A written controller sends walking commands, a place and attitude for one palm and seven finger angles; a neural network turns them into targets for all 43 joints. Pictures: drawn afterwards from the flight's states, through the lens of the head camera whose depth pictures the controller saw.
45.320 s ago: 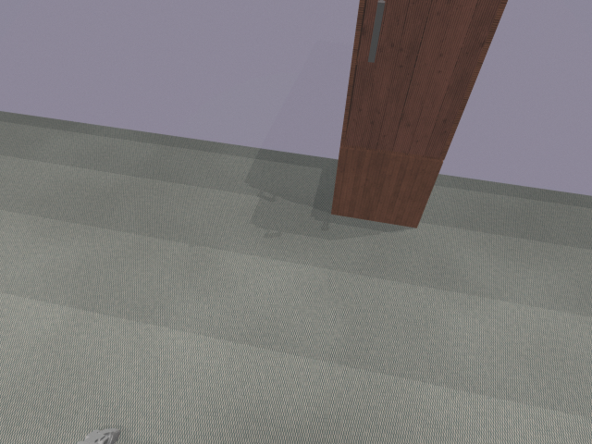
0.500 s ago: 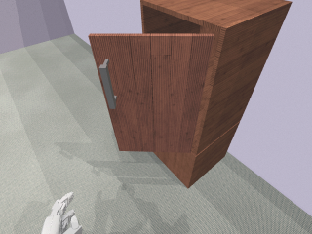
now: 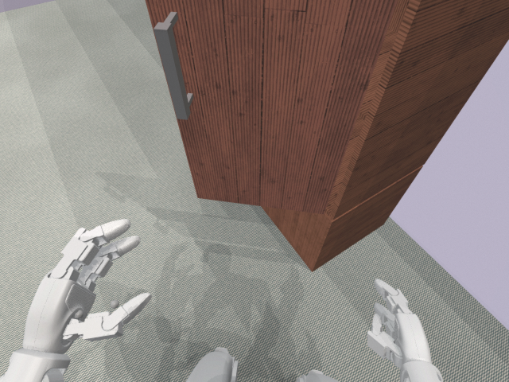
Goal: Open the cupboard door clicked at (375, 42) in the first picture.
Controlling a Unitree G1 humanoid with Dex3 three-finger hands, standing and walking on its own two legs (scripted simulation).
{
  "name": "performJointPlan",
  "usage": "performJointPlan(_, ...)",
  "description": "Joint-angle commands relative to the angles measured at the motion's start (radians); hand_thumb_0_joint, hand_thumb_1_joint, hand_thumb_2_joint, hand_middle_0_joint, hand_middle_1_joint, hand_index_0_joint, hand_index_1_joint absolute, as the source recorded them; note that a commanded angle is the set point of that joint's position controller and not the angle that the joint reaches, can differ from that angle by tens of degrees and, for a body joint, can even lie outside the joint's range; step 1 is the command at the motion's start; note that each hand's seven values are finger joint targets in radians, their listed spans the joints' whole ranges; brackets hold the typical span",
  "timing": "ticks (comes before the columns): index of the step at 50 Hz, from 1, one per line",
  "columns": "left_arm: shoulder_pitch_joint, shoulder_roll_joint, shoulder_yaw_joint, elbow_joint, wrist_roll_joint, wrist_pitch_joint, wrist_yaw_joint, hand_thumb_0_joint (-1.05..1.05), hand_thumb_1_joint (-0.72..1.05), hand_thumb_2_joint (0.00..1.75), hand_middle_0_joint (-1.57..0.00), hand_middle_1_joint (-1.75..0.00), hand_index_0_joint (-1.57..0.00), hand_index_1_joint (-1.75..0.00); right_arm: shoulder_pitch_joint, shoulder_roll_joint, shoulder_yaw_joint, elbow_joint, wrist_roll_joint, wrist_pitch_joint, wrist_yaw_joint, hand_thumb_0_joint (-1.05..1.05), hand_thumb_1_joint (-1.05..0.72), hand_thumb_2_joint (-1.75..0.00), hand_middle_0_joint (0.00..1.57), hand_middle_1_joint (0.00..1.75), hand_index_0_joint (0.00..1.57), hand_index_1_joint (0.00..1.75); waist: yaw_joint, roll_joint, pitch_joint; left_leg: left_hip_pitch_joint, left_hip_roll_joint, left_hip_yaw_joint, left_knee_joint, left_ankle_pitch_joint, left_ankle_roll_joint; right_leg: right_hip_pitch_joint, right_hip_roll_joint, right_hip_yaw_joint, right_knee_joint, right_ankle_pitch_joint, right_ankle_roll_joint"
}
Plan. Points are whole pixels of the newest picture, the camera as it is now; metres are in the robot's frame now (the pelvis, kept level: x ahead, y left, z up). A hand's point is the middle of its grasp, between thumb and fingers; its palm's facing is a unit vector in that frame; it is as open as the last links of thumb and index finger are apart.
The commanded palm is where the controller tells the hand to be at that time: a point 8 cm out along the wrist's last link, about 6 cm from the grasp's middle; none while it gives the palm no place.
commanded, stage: raise the hand with hooked fingers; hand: left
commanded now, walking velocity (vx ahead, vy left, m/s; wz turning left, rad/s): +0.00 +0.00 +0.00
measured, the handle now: (178, 69) +0.57 +0.20 +0.16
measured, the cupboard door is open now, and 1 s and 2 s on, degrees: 49 49 49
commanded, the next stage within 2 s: move the hooked fingers beside the handle in 1.42 s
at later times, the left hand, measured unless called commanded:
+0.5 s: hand (81, 239) +0.26 +0.25 +0.13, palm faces -0.03 -1.00 -0.08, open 13.1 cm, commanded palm +0.23 +0.31 +0.14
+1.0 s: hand (37, 160) +0.33 +0.31 +0.19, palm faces +0.01 -1.00 -0.06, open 14.0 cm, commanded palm +0.29 +0.34 +0.18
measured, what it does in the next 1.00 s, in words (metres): rises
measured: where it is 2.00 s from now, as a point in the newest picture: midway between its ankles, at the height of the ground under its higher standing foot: outside the picture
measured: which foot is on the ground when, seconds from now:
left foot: down 0.00-1.00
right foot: down 0.00-1.00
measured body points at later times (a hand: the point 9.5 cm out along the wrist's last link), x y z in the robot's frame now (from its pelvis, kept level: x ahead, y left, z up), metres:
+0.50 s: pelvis +0.01 +0.02 +0.04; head +0.03 +0.02 +0.49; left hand +0.25 +0.30 +0.14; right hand +0.16 -0.25 -0.02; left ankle +0.03 +0.12 -0.66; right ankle +0.00 -0.08 -0.66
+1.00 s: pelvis +0.02 +0.03 +0.06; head +0.03 +0.03 +0.51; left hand +0.32 +0.36 +0.19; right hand +0.17 -0.22 -0.02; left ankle +0.03 +0.12 -0.66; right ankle +0.00 -0.08 -0.66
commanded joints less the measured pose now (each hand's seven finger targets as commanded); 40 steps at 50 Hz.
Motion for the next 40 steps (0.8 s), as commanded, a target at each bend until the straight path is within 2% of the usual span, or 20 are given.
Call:
performJointPlan(1, 0.000, 0.276, 0.203, -0.093, -0.058, 0.175, -0.077, 0.00, 0.08, 0.55, -0.26, -0.82, -0.26, -0.82, 0.010, -0.161, -0.074, -0.174, 0.027, -0.034, -0.043, 0.00, -0.90, -0.90, 0.20, 0.30, 0.20, 0.30, -0.032, -0.059, -0.282, 0.176, -0.037, 0.011, -0.180, 0.295, 0.042, 0.292, -0.045, 0.271, -0.313, 0.339, 0.086)
performJointPlan(3, 0.028, 0.272, 0.276, -0.140, -0.102, 0.216, -0.032, 0.00, 0.04, 0.53, -0.26, -0.86, -0.26, -0.86, -0.003, -0.129, -0.067, -0.190, 0.023, -0.021, -0.045, 0.00, -0.90, -0.90, 0.20, 0.30, 0.20, 0.30, 0.006, -0.066, -0.329, 0.202, -0.039, 0.006, -0.212, 0.340, 0.032, 0.387, -0.062, 0.266, -0.311, 0.478, 0.109)
performJointPlan(4, 0.045, 0.282, 0.321, -0.140, -0.121, 0.221, 0.000, 0.00, 0.01, 0.52, -0.26, -0.87, -0.26, -0.87, -0.014, -0.117, -0.063, -0.189, 0.018, -0.018, -0.044, 0.00, -0.90, -0.90, 0.20, 0.30, 0.20, 0.30, 0.027, -0.088, -0.329, 0.205, -0.038, -0.003, -0.224, 0.361, 0.026, 0.428, -0.056, 0.252, -0.298, 0.540, 0.104)
performJointPlan(5, 0.051, 0.237, 0.303, -0.179, -0.128, 0.207, 0.029, 0.00, -0.01, 0.51, -0.27, -0.88, -0.27, -0.88, -0.007, -0.104, -0.061, -0.187, 0.018, -0.021, -0.041, 0.00, -0.90, -0.90, 0.20, 0.30, 0.20, 0.30, 0.024, -0.066, -0.303, 0.223, -0.036, 0.002, -0.245, 0.380, 0.023, 0.418, -0.052, 0.230, -0.295, 0.608, 0.102)
performJointPlan(8, 0.040, 0.191, 0.275, -0.171, -0.108, 0.151, 0.093, 0.00, -0.08, 0.48, -0.27, -0.93, -0.27, -0.93, 0.025, -0.107, -0.072, -0.149, 0.013, -0.031, -0.031, 0.00, -0.90, -0.90, 0.20, 0.30, 0.20, 0.30, -0.002, -0.070, -0.199, 0.249, -0.034, 0.010, -0.296, 0.382, 0.019, 0.336, -0.030, 0.178, -0.305, 0.590, 0.094)
performJointPlan(9, 0.010, 0.178, 0.237, -0.158, -0.095, 0.138, 0.091, 0.00, -0.10, 0.47, -0.27, -0.94, -0.27, -0.94, 0.019, -0.118, -0.071, -0.149, 0.012, -0.036, -0.029, 0.00, -0.90, -0.90, 0.20, 0.30, 0.20, 0.30, -0.012, -0.068, -0.152, 0.249, -0.033, 0.008, -0.298, 0.385, 0.022, 0.316, -0.027, 0.180, -0.309, 0.572, 0.091)
performJointPlan(12, -0.077, 0.162, 0.144, -0.066, -0.052, 0.123, 0.048, 0.00, -0.17, 0.44, -0.28, -0.99, -0.28, -0.99, 0.063, -0.153, -0.074, -0.124, 0.016, -0.050, -0.028, 0.00, -0.90, -0.90, 0.20, 0.30, 0.20, 0.30, -0.072, -0.050, -0.075, 0.265, -0.032, 0.015, -0.311, 0.313, 0.030, 0.199, -0.014, 0.170, -0.346, 0.394, 0.088)
performJointPlan(14, -0.148, 0.185, 0.120, -0.041, -0.058, 0.132, 0.001, 0.00, -0.22, 0.42, -0.28, -1.02, -0.28, -1.02, 0.073, -0.175, -0.072, -0.128, 0.023, -0.064, -0.038, 0.00, -0.90, -0.90, 0.20, 0.30, 0.20, 0.30, -0.083, -0.049, -0.056, 0.278, -0.032, 0.013, -0.318, 0.279, 0.037, 0.194, -0.015, 0.194, -0.382, 0.305, 0.082)
performJointPlan(16, -0.210, 0.265, 0.163, -0.057, -0.061, 0.136, -0.030, 0.00, -0.27, 0.40, -0.28, -1.05, -0.28, -1.05, 0.079, -0.189, -0.072, -0.129, 0.028, -0.075, -0.050, 0.00, -0.90, -0.90, 0.20, 0.30, 0.20, 0.30, -0.071, -0.023, -0.126, 0.317, -0.031, 0.015, -0.339, 0.263, 0.042, 0.231, -0.017, 0.202, -0.406, 0.237, 0.073)
performJointPlan(19, -0.306, 0.358, 0.248, -0.131, -0.068, 0.125, -0.008, 0.00, -0.34, 0.37, -0.29, -1.10, -0.29, -1.10, 0.074, -0.188, -0.065, -0.121, 0.023, -0.088, -0.061, 0.00, -0.90, -0.90, 0.20, 0.30, 0.20, 0.30, -0.046, 0.035, -0.190, 0.393, -0.026, 0.004, -0.379, 0.299, 0.042, 0.287, -0.005, 0.171, -0.395, 0.263, 0.055)
performJointPlan(20, -0.317, 0.352, 0.258, -0.145, -0.072, 0.119, 0.005, 0.00, -0.36, 0.36, -0.29, -1.11, -0.29, -1.11, 0.070, -0.179, -0.059, -0.124, 0.023, -0.090, -0.060, 0.00, -0.90, -0.90, 0.20, 0.30, 0.20, 0.30, -0.039, 0.039, -0.204, 0.416, -0.025, 0.003, -0.397, 0.305, 0.041, 0.298, 0.000, 0.155, -0.393, 0.271, 0.053)
performJointPlan(23, -0.336, 0.336, 0.275, -0.101, -0.083, 0.125, 0.047, 0.00, -0.43, 0.33, -0.29, -1.15, -0.29, -1.15, 0.058, -0.173, -0.047, -0.116, 0.024, -0.092, -0.058, 0.00, -0.90, -0.90, 0.20, 0.30, 0.20, 0.30, -0.031, 0.064, -0.135, 0.441, -0.020, -0.007, -0.440, 0.291, 0.031, 0.286, 0.013, 0.117, -0.398, 0.267, 0.044)
performJointPlan(24, -0.351, 0.347, 0.284, -0.062, -0.084, 0.143, 0.048, 0.00, -0.45, 0.32, -0.30, -1.17, -0.30, -1.17, 0.058, -0.177, -0.044, -0.115, 0.024, -0.087, -0.056, 0.00, -0.90, -0.90, 0.20, 0.30, 0.20, 0.30, -0.025, 0.075, -0.114, 0.440, -0.020, -0.012, -0.450, 0.289, 0.030, 0.293, 0.016, 0.117, -0.406, 0.268, 0.039)
performJointPlan(28, -0.400, 0.311, 0.215, 0.066, -0.060, 0.260, 0.009, 0.00, -0.50, 0.30, -0.30, -1.20, -0.30, -1.20, 0.054, -0.187, -0.038, -0.122, 0.034, -0.074, -0.057, 0.00, -0.90, -0.90, 0.20, 0.30, 0.20, 0.30, -0.039, 0.078, -0.048, 0.447, -0.019, -0.013, -0.491, 0.256, 0.026, 0.278, 0.013, 0.106, -0.439, 0.271, 0.045)
performJointPlan(29, -0.413, 0.303, 0.198, 0.111, -0.057, 0.298, -0.008, 0.00, -0.50, 0.30, -0.30, -1.20, -0.30, -1.20, 0.060, -0.191, -0.033, -0.127, 0.037, -0.070, -0.060, 0.00, -0.90, -0.90, 0.20, 0.30, 0.20, 0.30, -0.042, 0.036, -0.022, 0.443, -0.018, -0.018, -0.500, 0.258, 0.028, 0.286, 0.016, 0.105, -0.449, 0.278, 0.043)
performJointPlan(33, -0.552, 0.363, 0.221, 0.089, -0.046, 0.364, -0.041, 0.00, -0.50, 0.30, -0.30, -1.20, -0.30, -1.20, 0.055, -0.197, -0.029, -0.140, 0.035, -0.067, -0.070, 0.00, -0.90, -0.90, 0.20, 0.30, 0.20, 0.30, -0.045, 0.003, -0.078, 0.488, -0.018, -0.025, -0.512, 0.290, 0.035, 0.316, 0.016, 0.105, -0.466, 0.307, 0.048)
performJointPlan(35, -0.640, 0.413, 0.262, 0.037, -0.048, 0.346, -0.035, 0.00, -0.50, 0.30, -0.30, -1.20, -0.30, -1.20, 0.052, -0.191, -0.022, -0.139, 0.031, -0.066, -0.071, 0.00, -0.90, -0.90, 0.20, 0.30, 0.20, 0.30, -0.040, 0.037, -0.129, 0.540, -0.020, -0.028, -0.516, 0.329, 0.033, 0.343, 0.020, 0.106, -0.467, 0.332, 0.041)
performJointPlan(36, -0.669, 0.426, 0.276, 0.020, -0.050, 0.330, -0.031, 0.00, -0.50, 0.30, -0.30, -1.20, -0.30, -1.20, 0.050, -0.187, -0.021, -0.137, 0.028, -0.069, -0.073, 0.00, -0.90, -0.90, 0.20, 0.30, 0.20, 0.30, -0.042, 0.027, -0.143, 0.564, -0.018, -0.032, -0.518, 0.347, 0.032, 0.348, 0.021, 0.104, -0.469, 0.344, 0.041)
performJointPlan(38, -0.706, 0.451, 0.309, 0.017, -0.054, 0.302, -0.021, 0.00, -0.50, 0.30, -0.30, -1.20, -0.30, -1.20, 0.052, -0.184, -0.018, -0.126, 0.024, -0.073, -0.075, 0.00, -0.90, -0.90, 0.20, 0.30, 0.20, 0.30, -0.039, 0.029, -0.161, 0.592, -0.016, -0.036, -0.525, 0.368, 0.028, 0.355, 0.022, 0.104, -0.471, 0.354, 0.040)
performJointPlan(40, -0.734, 0.465, 0.319, 0.048, -0.049, 0.294, -0.021, 0.00, -0.50, 0.30, -0.30, -1.20, -0.30, -1.20, 0.053, -0.182, -0.012, -0.111, 0.022, -0.072, -0.075, 0.00, -0.90, -0.90, 0.20, 0.30, 0.20, 0.30, -0.038, 0.081, -0.149, 0.612, -0.016, -0.035, -0.536, 0.382, 0.024, 0.358, 0.022, 0.106, -0.480, 0.363, 0.034)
